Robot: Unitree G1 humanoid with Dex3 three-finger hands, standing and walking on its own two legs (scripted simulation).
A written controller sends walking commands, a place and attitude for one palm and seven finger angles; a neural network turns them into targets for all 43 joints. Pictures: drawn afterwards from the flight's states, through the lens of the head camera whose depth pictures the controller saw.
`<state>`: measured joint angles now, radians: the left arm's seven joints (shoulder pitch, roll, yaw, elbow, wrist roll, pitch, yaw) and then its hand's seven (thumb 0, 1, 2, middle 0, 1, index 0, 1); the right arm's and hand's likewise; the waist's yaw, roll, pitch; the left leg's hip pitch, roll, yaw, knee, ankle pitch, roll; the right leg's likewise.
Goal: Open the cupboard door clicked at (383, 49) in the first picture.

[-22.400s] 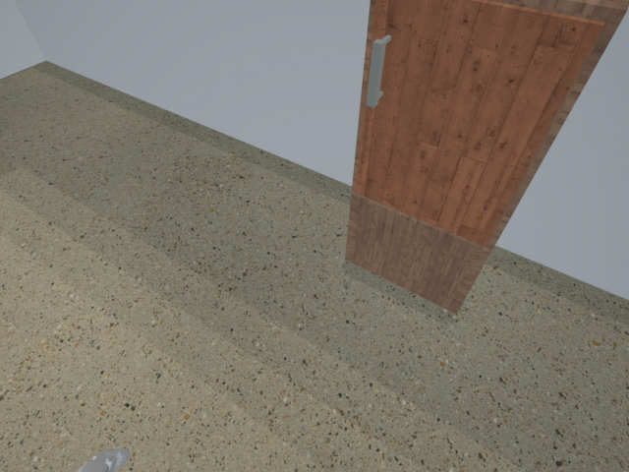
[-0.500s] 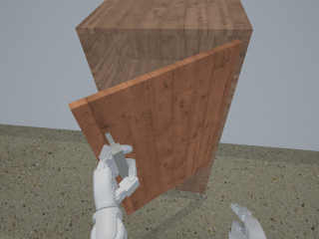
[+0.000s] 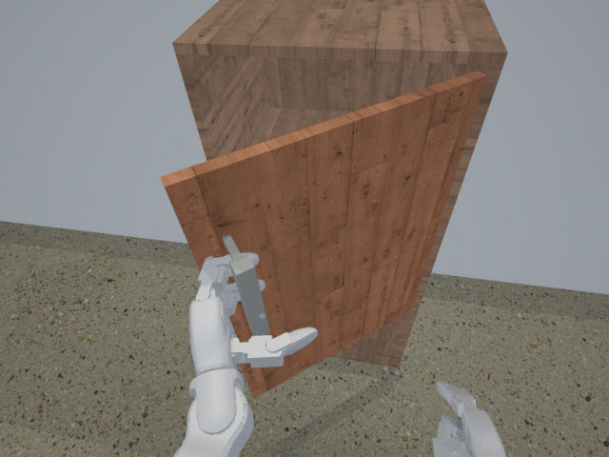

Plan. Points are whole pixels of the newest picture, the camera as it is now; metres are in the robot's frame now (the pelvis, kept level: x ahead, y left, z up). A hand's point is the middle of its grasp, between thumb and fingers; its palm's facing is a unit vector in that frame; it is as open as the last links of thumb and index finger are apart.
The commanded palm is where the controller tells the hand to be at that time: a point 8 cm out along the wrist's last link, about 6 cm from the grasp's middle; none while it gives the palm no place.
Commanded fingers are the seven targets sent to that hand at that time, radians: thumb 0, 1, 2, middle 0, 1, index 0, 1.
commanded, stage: open thumb and fingers to let go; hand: left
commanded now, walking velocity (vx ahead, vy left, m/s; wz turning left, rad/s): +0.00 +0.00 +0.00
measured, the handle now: (245, 288) +0.31 +0.10 +0.08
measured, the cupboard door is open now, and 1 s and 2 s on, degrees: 39 40 39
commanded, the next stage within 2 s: slide the hand sideways off the handle in 0.34 s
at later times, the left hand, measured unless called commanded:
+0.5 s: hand (262, 317) +0.26 +0.07 +0.09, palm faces +0.19 -0.98 -0.02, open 15.1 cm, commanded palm +0.22 +0.11 +0.08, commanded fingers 0.00 -0.50 0.30 -0.15 -0.30 -0.15 -0.30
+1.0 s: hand (246, 353) +0.22 +0.08 +0.08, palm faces -0.18 -0.98 -0.01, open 16.2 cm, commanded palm +0.20 +0.15 +0.08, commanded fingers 0.00 -0.50 0.30 -0.15 -0.30 -0.15 -0.30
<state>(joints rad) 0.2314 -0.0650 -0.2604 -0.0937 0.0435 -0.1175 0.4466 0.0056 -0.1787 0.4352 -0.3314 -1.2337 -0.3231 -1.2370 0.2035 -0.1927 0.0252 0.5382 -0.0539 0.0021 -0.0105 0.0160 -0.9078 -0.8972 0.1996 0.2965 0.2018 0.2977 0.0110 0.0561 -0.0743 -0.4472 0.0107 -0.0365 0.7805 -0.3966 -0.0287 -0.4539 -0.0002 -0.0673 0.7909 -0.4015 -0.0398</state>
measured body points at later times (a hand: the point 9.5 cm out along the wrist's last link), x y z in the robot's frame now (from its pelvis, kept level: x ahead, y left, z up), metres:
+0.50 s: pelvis -0.01 +0.02 +0.00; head +0.00 +0.00 +0.45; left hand +0.25 +0.12 +0.09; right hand +0.17 -0.19 -0.09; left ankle +0.00 +0.14 -0.71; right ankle +0.01 -0.09 -0.71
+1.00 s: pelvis +0.00 +0.02 -0.01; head +0.02 +0.00 +0.44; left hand +0.23 +0.14 +0.09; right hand +0.18 -0.19 -0.08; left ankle +0.00 +0.14 -0.71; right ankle +0.01 -0.09 -0.71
